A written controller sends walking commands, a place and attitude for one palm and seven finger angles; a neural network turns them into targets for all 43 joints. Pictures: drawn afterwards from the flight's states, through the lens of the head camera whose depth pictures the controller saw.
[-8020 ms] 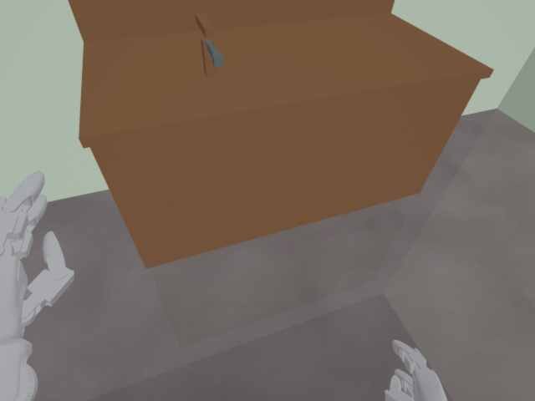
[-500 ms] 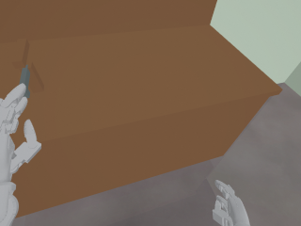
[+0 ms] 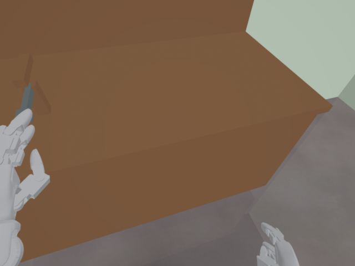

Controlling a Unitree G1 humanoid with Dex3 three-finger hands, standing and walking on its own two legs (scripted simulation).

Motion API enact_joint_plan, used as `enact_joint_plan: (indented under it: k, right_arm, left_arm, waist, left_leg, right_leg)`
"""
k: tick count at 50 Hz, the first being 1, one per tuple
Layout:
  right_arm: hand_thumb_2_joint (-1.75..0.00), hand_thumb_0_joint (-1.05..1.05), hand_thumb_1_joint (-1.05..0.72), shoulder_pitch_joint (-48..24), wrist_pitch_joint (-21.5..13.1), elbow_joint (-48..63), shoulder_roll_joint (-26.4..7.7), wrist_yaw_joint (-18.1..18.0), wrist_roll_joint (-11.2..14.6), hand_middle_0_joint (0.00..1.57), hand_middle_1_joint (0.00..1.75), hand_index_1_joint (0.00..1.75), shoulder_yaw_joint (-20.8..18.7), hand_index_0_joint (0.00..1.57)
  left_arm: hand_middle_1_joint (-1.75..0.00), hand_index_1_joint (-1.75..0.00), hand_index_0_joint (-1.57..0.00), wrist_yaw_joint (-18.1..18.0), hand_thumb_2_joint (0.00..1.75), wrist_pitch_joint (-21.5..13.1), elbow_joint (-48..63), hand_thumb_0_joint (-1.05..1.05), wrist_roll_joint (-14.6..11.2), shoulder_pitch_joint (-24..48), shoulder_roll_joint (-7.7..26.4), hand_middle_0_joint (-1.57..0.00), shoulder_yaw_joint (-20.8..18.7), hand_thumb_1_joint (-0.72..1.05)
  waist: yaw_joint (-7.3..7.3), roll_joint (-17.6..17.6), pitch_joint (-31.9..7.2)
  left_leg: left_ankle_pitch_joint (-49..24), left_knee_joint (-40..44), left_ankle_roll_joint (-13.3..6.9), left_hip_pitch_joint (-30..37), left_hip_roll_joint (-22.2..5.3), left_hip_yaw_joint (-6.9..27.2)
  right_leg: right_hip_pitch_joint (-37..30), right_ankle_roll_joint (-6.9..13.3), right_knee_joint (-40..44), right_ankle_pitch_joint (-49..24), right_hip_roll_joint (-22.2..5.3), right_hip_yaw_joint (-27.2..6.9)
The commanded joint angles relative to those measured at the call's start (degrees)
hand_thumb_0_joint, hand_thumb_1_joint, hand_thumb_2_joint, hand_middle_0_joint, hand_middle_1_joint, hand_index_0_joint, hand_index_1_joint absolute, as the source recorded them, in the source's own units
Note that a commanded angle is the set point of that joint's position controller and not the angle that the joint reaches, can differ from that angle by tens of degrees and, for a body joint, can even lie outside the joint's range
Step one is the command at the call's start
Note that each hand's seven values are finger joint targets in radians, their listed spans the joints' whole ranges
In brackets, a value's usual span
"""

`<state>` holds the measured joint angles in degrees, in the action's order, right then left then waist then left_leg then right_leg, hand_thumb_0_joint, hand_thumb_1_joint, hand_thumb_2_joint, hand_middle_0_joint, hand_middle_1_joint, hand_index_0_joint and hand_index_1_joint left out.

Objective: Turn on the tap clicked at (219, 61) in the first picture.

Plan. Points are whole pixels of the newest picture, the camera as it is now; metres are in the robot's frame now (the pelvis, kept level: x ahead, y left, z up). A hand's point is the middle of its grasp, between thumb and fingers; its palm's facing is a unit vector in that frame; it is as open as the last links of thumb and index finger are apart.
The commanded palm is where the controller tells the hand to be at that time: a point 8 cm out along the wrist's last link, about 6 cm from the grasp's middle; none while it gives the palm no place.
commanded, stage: look again from close up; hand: left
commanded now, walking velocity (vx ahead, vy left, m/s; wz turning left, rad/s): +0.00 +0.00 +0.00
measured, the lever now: (24, 115) +0.42 +0.44 +0.07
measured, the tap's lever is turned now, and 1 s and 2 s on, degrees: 0 0 0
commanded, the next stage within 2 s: shuffle to correct the standing spot in 0.08 s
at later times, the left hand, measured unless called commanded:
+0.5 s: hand (30, 182) +0.21 +0.27 +0.14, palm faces +0.39 -0.85 -0.35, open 7.4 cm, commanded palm +0.16 +0.31 +0.17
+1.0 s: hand (34, 135) +0.29 +0.30 +0.16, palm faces +0.36 -0.84 -0.39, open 7.4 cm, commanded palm +0.23 +0.34 +0.17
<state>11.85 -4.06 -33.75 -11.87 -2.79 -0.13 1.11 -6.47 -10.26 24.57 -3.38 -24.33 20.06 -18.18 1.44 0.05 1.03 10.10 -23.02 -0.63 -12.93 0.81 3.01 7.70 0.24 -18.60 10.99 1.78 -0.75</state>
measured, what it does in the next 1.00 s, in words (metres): lifts its right foot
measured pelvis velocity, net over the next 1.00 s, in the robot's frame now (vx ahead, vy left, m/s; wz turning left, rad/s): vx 0.07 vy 0.06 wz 0.00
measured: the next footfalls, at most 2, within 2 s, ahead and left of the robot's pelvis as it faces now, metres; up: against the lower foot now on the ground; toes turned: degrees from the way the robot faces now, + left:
right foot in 1.16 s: +0.15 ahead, +0.03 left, +0.00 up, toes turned +0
left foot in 1.42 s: +0.19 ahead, +0.24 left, +0.00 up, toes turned +2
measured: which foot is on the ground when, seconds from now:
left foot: down 0.00-1.00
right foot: down 0.00-0.82, up 0.84-1.00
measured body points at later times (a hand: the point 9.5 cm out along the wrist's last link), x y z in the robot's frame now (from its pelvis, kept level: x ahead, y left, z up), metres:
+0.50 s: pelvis +0.00 +0.03 -0.01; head +0.01 +0.04 +0.44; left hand +0.19 +0.32 +0.16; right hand +0.16 -0.21 -0.09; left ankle +0.02 +0.11 -0.75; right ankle -0.01 -0.12 -0.75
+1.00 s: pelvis +0.07 +0.06 -0.01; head +0.09 +0.08 +0.44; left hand +0.27 +0.34 +0.19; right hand +0.22 -0.17 -0.10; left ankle +0.02 +0.10 -0.75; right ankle +0.05 -0.04 -0.66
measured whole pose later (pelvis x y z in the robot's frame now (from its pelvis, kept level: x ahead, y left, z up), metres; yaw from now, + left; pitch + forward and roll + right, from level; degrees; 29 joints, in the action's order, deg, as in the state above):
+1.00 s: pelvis +0.07 +0.06 -0.01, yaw +0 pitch +0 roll -1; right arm 13.3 -5.1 -34.2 -10.0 -0.1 -0.2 0.0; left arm -7.4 -12.9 30.4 -2.5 -25.7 22.2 -21.9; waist -1.2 -1.1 2.8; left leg 19.3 -28.6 -7.0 -9.8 5.0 -3.7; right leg 29.3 0.3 -65.9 24.5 -0.7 5.5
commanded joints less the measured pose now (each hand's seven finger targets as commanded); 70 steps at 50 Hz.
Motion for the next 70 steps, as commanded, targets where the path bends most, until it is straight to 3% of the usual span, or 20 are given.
enact_joint_plan:
  k: [1,19,29,32,36,39,40,41,42,45,49,55,56,57,58,59,61,65,68,70]
  right_arm:
    - [-0.9,0.0,-0.9,-5.4,-3.3,9.2,-6.7,-0.7,0.2,0.2,0.3,0.3,-2.6,0.2]
    - [-0.9,0.0,-0.9,-5.6,-4.4,8.7,-7.7,-0.1,-0.3,0.2,0.3,0.3,-3.6,0.2]
    - [-0.9,0.0,-0.9,-4.8,-5.7,8.4,-8.0,0.2,-0.1,0.2,0.3,0.3,-3.4,0.2]
    - [-0.9,0.0,-0.9,-4.1,-5.3,8.2,-7.7,0.7,0.0,0.2,0.3,0.3,-3.4,0.2]
    - [-0.9,0.0,-0.9,-3.7,-4.3,7.8,-7.0,1.6,0.6,0.2,0.3,0.3,-4.0,0.2]
    - [-0.9,0.0,-0.9,-3.7,-3.0,7.3,-7.1,1.5,0.8,0.2,0.3,0.3,-4.1,0.2]
    - [-0.9,0.0,-0.9,-3.3,-2.6,7.4,-7.1,1.2,0.9,0.2,0.3,0.3,-3.9,0.2]
    - [-0.9,0.0,-0.9,-3.2,-2.8,8.4,-7.3,1.2,0.8,0.2,0.3,0.3,-4.1,0.2]
    - [-0.9,0.0,-0.9,-3.3,-3.4,8.8,-6.2,1.5,0.1,0.2,0.3,0.3,-3.9,0.2]
    - [-0.9,0.0,-0.9,-2.5,-3.8,7.4,-7.4,2.0,-0.8,0.2,0.3,0.3,-4.8,0.2]
    - [-0.9,0.0,-0.9,-3.3,-4.4,8.0,-6.7,1.9,0.6,0.2,0.3,0.3,-4.2,0.2]
    - [-0.9,0.0,-0.9,-3.1,-3.4,9.8,-6.0,0.7,-0.3,0.2,0.3,0.3,-3.5,0.2]
    - [-0.9,0.0,-0.9,-3.4,-3.3,10.1,-6.5,0.7,0.0,0.2,0.3,0.3,-3.7,0.2]
    - [-0.9,0.0,-0.9,-3.6,-3.0,10.3,-6.8,1.0,0.6,0.2,0.3,0.3,-3.9,0.2]
    - [-0.9,0.0,-0.9,-4.4,-3.1,11.2,-7.1,1.2,1.1,0.2,0.3,0.3,-4.2,0.2]
    - [-0.9,0.0,-0.9,-3.9,-3.5,11.3,-7.3,1.4,0.6,0.2,0.3,0.3,-3.6,0.2]
    - [-0.9,0.0,-0.9,-1.7,-2.6,9.5,-6.4,1.8,1.0,0.2,0.3,0.3,-3.4,0.2]
    - [-0.9,0.0,-0.9,-7.2,-2.2,7.7,-4.1,-0.1,-0.1,0.2,0.3,0.3,-0.9,0.2]
    - [-0.9,0.0,-0.9,-5.6,-3.3,6.8,-5.1,-0.9,-0.8,0.2,0.3,0.3,-1.6,0.2]
    - [-0.9,0.0,-0.9,-5.8,-3.7,7.6,-5.4,-1.6,-0.4,0.2,0.3,0.3,-1.6,0.2]
  left_arm:
    - [-0.3,-0.3,-0.2,-1.0,0.9,-3.8,12.0,0.0,-0.1,3.0,9.9,-0.2,-6.6,0.9]
    - [-0.3,-0.3,-0.2,-1.2,0.9,-4.8,12.1,0.0,0.4,4.8,11.4,-0.2,-7.0,0.9]
    - [-0.3,-0.3,-0.2,-1.4,0.9,-6.5,15.1,0.0,0.8,5.8,11.5,-0.2,-8.3,0.9]
    - [-0.3,-0.3,-0.2,-1.6,0.9,-6.8,13.9,0.0,1.0,3.8,10.1,-0.2,-7.3,0.9]
    - [-0.3,-0.3,-0.2,-2.1,0.9,-7.4,13.2,0.0,0.8,4.6,11.2,-0.2,-8.2,0.9]
    - [-0.3,-0.3,-0.2,-2.3,0.9,-7.1,15.0,0.0,0.7,4.3,13.6,-0.2,-11.4,0.9]
    - [-0.3,-0.3,-0.2,-1.9,0.9,-6.9,15.5,0.0,0.4,2.7,12.1,-0.2,-10.7,0.9]
    - [-0.3,-0.3,-0.2,-1.7,0.9,-7.1,18.9,0.0,0.6,3.9,12.0,-0.2,-10.1,0.9]
    - [-0.3,-0.3,-0.2,-2.0,0.9,-7.5,20.3,0.0,1.6,4.8,12.9,-0.2,-10.5,0.9]
    - [-0.3,-0.3,-0.2,-2.1,0.9,-7.3,19.4,0.0,1.3,3.8,12.7,-0.2,-10.3,0.9]
    - [-0.3,-0.3,-0.2,-1.6,0.9,-6.6,19.9,0.0,0.8,-0.4,11.2,-0.2,-9.4,0.9]
    - [-0.3,-0.3,-0.2,-1.6,0.9,-5.0,17.0,0.0,-1.5,-6.4,12.7,-0.2,-13.1,0.9]
    - [-0.3,-0.3,-0.2,-1.5,0.9,-5.1,17.4,0.0,-1.6,-4.9,12.5,-0.2,-13.1,0.9]
    - [-0.3,-0.3,-0.2,-1.8,0.9,-5.2,17.3,0.0,-1.0,-4.0,13.6,-0.2,-14.2,0.9]
    - [-0.3,-0.3,-0.2,-1.8,0.9,-5.2,16.8,0.0,-1.4,-3.5,14.3,-0.2,-14.4,0.9]
    - [-0.3,-0.3,-0.2,-1.6,0.9,-5.6,15.3,0.0,-1.8,-2.3,11.2,-0.2,-12.7,0.9]
    - [-0.3,-0.3,-0.2,-2.2,0.9,-5.2,15.6,0.0,-0.6,0.0,12.7,-0.2,-13.3,0.9]
    - [-0.3,-0.3,-0.2,-3.2,0.9,-5.2,20.5,0.0,0.4,7.5,11.6,-0.2,-8.8,0.9]
    - [-0.3,-0.3,-0.2,-3.6,0.9,-3.6,22.2,0.0,0.8,9.7,11.3,-0.2,-6.9,0.9]
    - [-0.3,-0.3,-0.2,-3.7,0.9,-3.4,22.1,0.0,0.7,7.8,11.0,-0.2,-7.2,0.9]
  waist:
    - [0.3,2.1,-7.8]
    - [-0.81,2.0,-3.1]
    - [-0.58,8.8,-5.9]
    - [-0.09,3.5,-7.4]
    - [-0.41,-10.8,-6.2]
    - [-1.75,-1.9,-5.2]
    - [-2.75,7.1,-6.1]
    - [-3.38,18.2,-6.5]
    - [-3.47,17.5,-6.2]
    - [-3.05,5.2,-6.0]
    - [-1.54,8.6,-4.3]
    - [0.01,5.4,-9.2]
    - [0.76,4.1,-10.5]
    - [2.0,-2.9,-14.0]
    - [1.66,-12.8,-16.6]
    - [0.12,-9.5,-13.4]
    - [-0.47,-7.7,-7.0]
    - [-0.9,-5.6,-5.3]
    - [-0.81,-2.8,-2.3]
    - [-1.05,4.0,-0.3]
  left_leg:
    - [-9.5,2.8,0.8,3.7,-0.7,-0.9]
    - [11.7,0.0,-1.3,-1.3,-0.1,-0.1]
    - [0.2,1.2,-5.1,-1.8,-6.3,9.2]
    - [-5.1,-5.3,-3.9,-6.8,-5.0,5.6]
    - [4.5,-23.6,-0.7,-16.8,0.3,-3.6]
    - [3.9,-8.6,-1.7,-4.7,-1.8,-1.9]
    - [-5.1,-2.2,-3.5,4.2,-3.8,4.5]
    - [-20.4,2.0,-5.8,14.7,-11.7,17.4]
    - [-31.3,3.0,-7.2,19.6,-15.5,22.3]
    - [-34.7,-0.2,-5.0,19.5,-14.1,15.0]
    - [-31.4,1.4,-5.4,12.1,-9.0,3.6]
    - [-46.9,-8.4,5.4,4.4,-8.2,0.3]
    - [-44.0,-15.4,7.2,-0.7,-7.2,-0.3]
    - [-34.1,-32.4,7.9,-12.1,-4.5,-1.3]
    - [2.4,-53.8,7.6,-21.6,2.5,-2.9]
    - [21.4,-57.1,3.1,-22.1,0.9,3.9]
    - [21.9,-51.0,2.8,-17.8,-4.7,6.7]
    - [10.5,-26.6,1.3,0.5,-1.9,-6.8]
    - [6.9,-14.8,1.7,6.8,0.7,-10.3]
    - [11.1,-4.9,0.0,5.1,-2.7,-3.6]
  right_leg:
    - [-1.5,-0.4,2.8,-9.8,-2.1,0.0]
    - [5.4,1.5,3.5,14.1,-4.8,-3.0]
    - [4.0,0.5,-17.3,0.6,-2.8,2.9]
    - [-2.4,2.0,-13.5,-3.0,-5.5,0.3]
    - [-8.2,10.1,-8.4,-15.1,-20.2,-16.9]
    - [2.1,6.2,-17.8,-10.6,-16.4,-9.1]
    - [10.3,2.1,-28.1,-5.5,-7.5,0.0]
    - [24.1,-1.3,-40.6,14.6,-1.1,5.6]
    - [31.0,-0.3,-49.9,23.3,-0.8,2.7]
    - [34.6,0.5,-55.3,18.2,-3.3,2.3]
    - [26.9,0.0,-40.6,9.3,-3.9,7.7]
    - [3.3,2.3,-13.0,-3.9,-1.4,11.4]
    - [-5.7,3.7,-8.2,-10.2,-2.0,10.9]
    - [-18.0,8.8,-9.7,-23.6,-9.3,3.1]
    - [-20.5,17.7,-11.3,-46.9,-23.7,-18.2]
    - [-13.2,18.6,-8.1,-49.2,-29.7,-23.7]
    - [-0.3,12.9,-5.4,-29.4,-26.7,-17.0]
    - [15.8,7.0,0.5,3.2,-15.7,-2.1]
    - [19.9,5.3,3.2,25.7,-14.0,-2.3]
    - [18.4,3.0,-4.4,25.1,-10.9,-0.6]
